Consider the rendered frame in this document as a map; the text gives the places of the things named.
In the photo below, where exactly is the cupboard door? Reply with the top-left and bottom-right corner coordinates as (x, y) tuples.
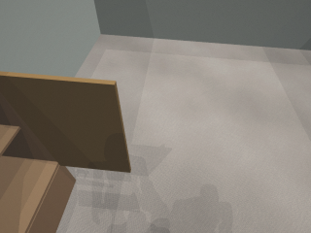
(0, 71), (131, 173)

